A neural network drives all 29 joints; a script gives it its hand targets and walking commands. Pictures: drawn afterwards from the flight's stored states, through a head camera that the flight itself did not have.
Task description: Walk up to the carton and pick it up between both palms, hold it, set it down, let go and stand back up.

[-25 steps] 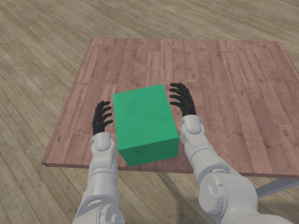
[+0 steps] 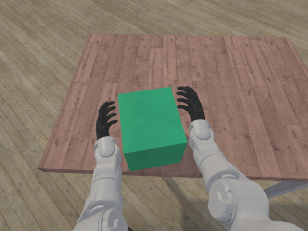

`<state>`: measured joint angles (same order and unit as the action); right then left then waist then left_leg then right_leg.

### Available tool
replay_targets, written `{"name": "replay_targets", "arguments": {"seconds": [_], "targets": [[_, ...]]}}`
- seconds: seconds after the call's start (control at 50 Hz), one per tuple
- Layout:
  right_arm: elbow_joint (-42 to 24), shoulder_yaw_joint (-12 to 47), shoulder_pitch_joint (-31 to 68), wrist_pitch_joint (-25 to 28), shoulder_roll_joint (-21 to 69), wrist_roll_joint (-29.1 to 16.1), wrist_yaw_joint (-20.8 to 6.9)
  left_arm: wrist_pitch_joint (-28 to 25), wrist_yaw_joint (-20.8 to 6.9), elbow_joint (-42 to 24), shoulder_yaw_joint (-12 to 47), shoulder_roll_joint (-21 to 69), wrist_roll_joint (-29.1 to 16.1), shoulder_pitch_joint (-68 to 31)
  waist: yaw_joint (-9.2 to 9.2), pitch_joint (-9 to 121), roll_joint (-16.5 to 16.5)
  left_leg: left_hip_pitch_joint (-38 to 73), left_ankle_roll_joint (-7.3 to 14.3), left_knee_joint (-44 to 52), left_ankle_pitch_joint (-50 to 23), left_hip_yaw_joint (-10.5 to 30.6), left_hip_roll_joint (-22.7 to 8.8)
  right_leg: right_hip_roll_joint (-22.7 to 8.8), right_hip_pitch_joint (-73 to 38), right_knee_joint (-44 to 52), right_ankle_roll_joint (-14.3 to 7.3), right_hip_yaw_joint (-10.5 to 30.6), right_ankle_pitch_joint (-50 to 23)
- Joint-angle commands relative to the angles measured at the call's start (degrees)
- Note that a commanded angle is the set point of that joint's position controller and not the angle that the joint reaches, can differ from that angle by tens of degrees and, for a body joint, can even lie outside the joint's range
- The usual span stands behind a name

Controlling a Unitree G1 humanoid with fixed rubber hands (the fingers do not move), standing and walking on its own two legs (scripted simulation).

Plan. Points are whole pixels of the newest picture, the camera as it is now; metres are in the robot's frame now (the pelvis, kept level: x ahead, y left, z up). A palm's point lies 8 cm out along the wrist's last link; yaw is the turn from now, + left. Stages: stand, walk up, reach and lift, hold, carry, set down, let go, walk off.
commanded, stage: set down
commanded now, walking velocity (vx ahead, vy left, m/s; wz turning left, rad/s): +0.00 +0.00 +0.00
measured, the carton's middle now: (150, 129) +0.41 +0.08 -0.05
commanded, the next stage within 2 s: none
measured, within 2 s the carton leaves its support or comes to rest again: neither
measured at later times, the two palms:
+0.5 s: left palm (105, 133) +0.35 +0.19 +0.01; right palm (195, 115) +0.43 -0.05 +0.03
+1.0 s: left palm (105, 135) +0.35 +0.19 +0.00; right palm (195, 115) +0.43 -0.05 +0.03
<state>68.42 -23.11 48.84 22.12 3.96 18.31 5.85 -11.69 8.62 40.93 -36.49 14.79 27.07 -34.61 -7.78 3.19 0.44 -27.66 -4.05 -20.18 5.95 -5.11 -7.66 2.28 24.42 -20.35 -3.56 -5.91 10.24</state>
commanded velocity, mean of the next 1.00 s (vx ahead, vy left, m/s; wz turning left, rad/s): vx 0.00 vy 0.00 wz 0.00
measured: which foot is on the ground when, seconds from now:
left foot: down 0.00-1.00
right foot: down 0.00-1.00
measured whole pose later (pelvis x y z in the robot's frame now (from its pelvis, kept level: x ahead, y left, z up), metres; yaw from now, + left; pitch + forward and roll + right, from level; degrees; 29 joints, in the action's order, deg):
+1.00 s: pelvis +0.00 +0.00 +0.00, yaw +0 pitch +15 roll +0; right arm 68.7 -25.7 49.7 26.7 6.1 21.7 4.4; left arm -18.6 6.7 40.9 -40.6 14.3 28.4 -33.4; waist -6.2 2.5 1.3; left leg -30.3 -2.8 -22.8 7.2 -3.4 -7.0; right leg 2.4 27.2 -23.4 -3.8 -5.1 11.9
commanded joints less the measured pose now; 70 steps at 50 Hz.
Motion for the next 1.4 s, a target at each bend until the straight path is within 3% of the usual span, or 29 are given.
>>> {"name": "replay_targets", "arguments": {"seconds": [0.0,0.12,0.2,0.28,0.3,0.38,0.42,0.5,0.52,0.62,0.72,0.74,0.76,0.84,0.9,0.94,0.96,0.98,1.02,1.08,1.1,1.12,1.16,1.2,1.22,1.28,1.32,1.34,1.38], "targets": [[1.71,12.48,21.4,1.82,28.63,5.48,-6.43,-2.46,-6.38,2.61,13.8,18.46,3.31,-23.55,-3.4,27.0,2.97,7.72,4.37,-2.82,-17.52,-2.57,7.21,-0.79,-17.6,-0.7,3.18,3.34,-18.36],[0.7,12.32,21.55,2.98,27.33,6.07,-6.66,-4.14,-5.13,3.9,14.41,18.36,2.77,-23.79,-4.19,29.93,1.56,7.98,4.33,-4.36,-18.92,-3.05,6.98,-0.06,-13.61,-1.07,2.38,3.04,-15.33],[4.77,10.08,18.16,3.05,24.98,6.77,-5.17,-4.33,-5.7,5.01,13.61,15.82,2.41,-21.65,-1.04,26.65,3.16,7.33,4.54,-4.0,-16.98,-1.97,7.15,-0.38,-14.78,-1.03,3.12,2.91,-16.88],[4.22,10.64,20.86,2.68,33.72,6.88,-6.41,-4.94,-5.86,2.28,13.63,23.58,3.96,-22.81,-3.41,24.19,2.07,6.38,4.82,-3.64,-15.6,-2.07,6.89,-0.7,-11.66,0.6,2.07,3.15,-7.71],[4.5,8.86,20.05,3.25,24.37,5.91,-6.02,-5.26,-4.97,2.94,12.95,16.2,2.75,-23.99,-2.34,27.18,0.69,7.6,3.91,-4.23,-16.9,-2.61,7.03,-0.09,-11.67,-0.18,1.4,2.67,-8.92],[7.56,8.51,17.04,2.56,31.36,8.24,-6.45,-4.57,-5.87,6.57,12.1,20.57,5.53,-20.0,-2.47,20.71,0.48,6.43,4.81,-4.38,-15.33,-1.87,7.33,-0.92,-12.08,0.14,2.23,3.41,-9.3],[4.49,6.25,18.64,2.19,25.23,8.1,-6.44,-4.66,-5.65,5.07,10.28,15.7,4.75,-22.96,-2.69,24.23,2.36,5.77,4.68,-3.58,-12.33,-2.49,7.31,-0.65,-12.87,-0.31,2.23,3.19,-6.68],[5.64,8.23,18.53,2.64,34.57,8.6,-7.13,-5.32,-6.28,4.54,11.44,22.29,5.32,-22.21,-2.26,20.94,0.97,4.76,5.51,-4.28,-12.27,-1.44,7.32,-1.49,-12.11,-0.55,2.37,3.27,-6.6],[6.09,7.73,16.47,2.23,26.6,8.52,-6.83,-4.72,-6.09,7.22,10.27,14.98,4.91,-21.01,-2.16,21.92,1.36,5.61,5.28,-4.1,-12.32,-2.15,7.38,-0.79,-12.19,-0.76,2.1,2.93,-7.23],[5.88,8.7,15.74,4.01,29.11,9.05,-6.4,-5.76,-6.12,5.92,13.07,20.03,3.51,-18.74,-0.94,23.77,0.84,7.43,4.43,-5.24,-19.51,-1.78,7.32,-0.11,-9.34,-0.52,2.18,2.18,-13.23],[5.46,8.53,15.08,3.94,25.88,8.49,-6.88,-6.15,-6.2,6.73,11.08,17.32,4.55,-17.47,-2.67,22.99,0.28,6.62,4.48,-4.18,-16.44,-2.08,7.21,-0.09,-10.88,-0.57,1.62,2.81,-8.79],[4.28,10.47,16.33,3.95,38.42,10.57,-6.77,-6.53,-7.02,3.12,11.82,25.54,5.57,-17.16,-3.21,20.08,1.78,6.12,5.91,-5.33,-15.99,-1.18,6.73,-1.0,-9.41,-0.78,2.04,3.19,-8.15],[7.64,8.69,14.63,3.92,26.77,9.14,-6.55,-5.4,-6.41,8.11,11.18,18.25,4.44,-15.38,-2.36,21.53,1.58,6.49,5.29,-4.67,-16.29,-1.77,7.05,-0.61,-10.05,-0.57,2.23,3.22,-11.62],[6.96,9.77,15.21,3.75,30.56,9.48,-6.28,-5.88,-6.65,5.32,10.37,19.01,5.07,-16.11,-3.34,21.0,2.75,5.82,5.48,-5.15,-17.43,-1.57,7.3,-0.3,-11.07,-0.83,2.24,2.98,-10.24],[9.27,10.31,13.39,4.29,38.15,9.72,-6.21,-6.15,-7.32,3.4,12.25,25.91,5.72,-13.62,-1.55,18.94,-0.1,6.47,5.51,-5.67,-18.89,-0.87,7.21,-0.68,-9.32,-1.13,2.05,2.39,-12.15],[7.33,9.54,11.78,4.39,28.63,8.87,-6.23,-5.43,-7.79,5.96,9.21,17.32,5.88,-13.68,-2.98,20.61,1.13,6.21,5.19,-4.64,-17.09,-1.85,7.23,-0.53,-10.24,-0.74,2.3,3.1,-11.21],[7.98,9.08,10.46,4.48,31.59,10.83,-6.41,-6.09,-7.71,4.46,10.79,20.02,5.3,-14.61,-1.23,21.75,0.31,4.56,5.23,-4.75,-17.19,-1.71,7.78,-1.02,-10.38,-1.16,2.53,2.34,-11.07],[6.54,9.7,12.34,4.84,26.9,9.07,-6.14,-6.24,-7.44,5.77,8.86,15.79,4.94,-13.61,-3.63,21.37,3.12,4.95,5.58,-5.6,-17.0,-1.93,7.2,-0.61,-9.64,-1.96,2.78,3.37,-13.45],[6.22,10.64,14.25,5.24,35.23,10.2,-6.52,-7.01,-7.42,3.8,10.33,22.98,5.67,-13.52,-3.83,19.78,2.05,2.95,5.48,-5.28,-17.35,-1.74,8.04,-0.91,-9.72,-1.78,3.01,3.07,-11.96],[7.49,9.9,12.91,4.48,29.19,9.55,-6.07,-5.63,-8.07,7.6,9.79,17.32,4.55,-13.01,-2.92,18.5,2.6,3.38,6.07,-4.67,-13.36,-1.36,7.67,-1.01,-9.08,-1.16,2.56,3.47,-8.67],[5.07,11.16,13.31,5.33,39.77,11.86,-6.53,-6.82,-8.75,2.13,11.43,27.14,5.05,-13.82,-2.53,18.76,4.24,4.71,6.23,-5.44,-14.93,-0.92,7.38,-1.31,-9.02,-1.48,3.2,2.8,-9.53],[9.22,11.0,11.26,5.08,29.27,9.36,-6.46,-6.99,-7.79,5.5,9.95,17.33,3.99,-12.31,-2.51,21.98,2.77,3.56,5.66,-5.99,-17.5,-1.52,7.8,-0.46,-10.48,-2.03,2.51,3.42,-12.03],[7.96,10.1,13.69,4.84,38.09,11.25,-7.1,-6.49,-8.19,2.82,11.4,26.23,4.98,-13.07,-3.04,19.96,2.3,2.09,6.2,-5.72,-16.65,-1.27,8.0,-1.29,-9.24,-1.9,2.42,3.56,-10.83],[10.66,9.07,10.21,4.75,26.47,10.93,-6.53,-6.49,-7.68,5.29,10.48,16.58,4.14,-11.81,-2.42,22.32,2.02,4.35,5.26,-4.77,-17.5,-1.83,7.87,-0.21,-8.81,-1.62,2.17,2.46,-10.9],[8.61,8.72,12.18,5.42,34.02,12.61,-6.41,-7.34,-8.1,4.28,9.5,22.28,5.9,-13.16,-3.24,20.03,2.06,2.87,5.64,-5.33,-16.98,-1.5,8.15,-1.34,-8.28,-1.42,2.7,3.49,-9.96],[7.21,9.3,13.04,6.29,30.23,12.3,-5.57,-8.54,-8.37,2.78,8.7,18.72,3.72,-10.78,-2.88,21.68,5.82,1.24,6.25,-5.34,-16.06,-1.48,8.31,-1.2,-12.27,-2.69,3.48,4.05,-16.63],[9.25,8.0,11.4,7.6,31.15,12.64,-5.61,-10.2,-8.06,1.86,10.43,20.4,3.02,-12.67,-1.15,25.0,3.5,0.49,5.7,-5.34,-15.22,-1.8,8.17,-1.56,-10.49,-2.91,3.73,3.57,-14.76],[9.07,8.21,12.6,7.5,30.35,12.55,-5.59,-10.22,-7.15,3.03,7.51,17.67,5.62,-11.45,-3.97,25.16,3.08,2.18,5.66,-6.39,-17.37,-1.81,7.86,-0.85,-9.9,-2.87,2.8,3.7,-11.58],[6.79,10.0,12.01,8.42,26.58,11.59,-5.48,-10.72,-6.67,4.17,8.22,14.3,3.44,-9.17,-4.87,26.07,4.72,0.14,5.87,-6.92,-18.43,-1.78,8.19,-0.92,-11.69,-4.37,3.16,3.91,-17.25]]}}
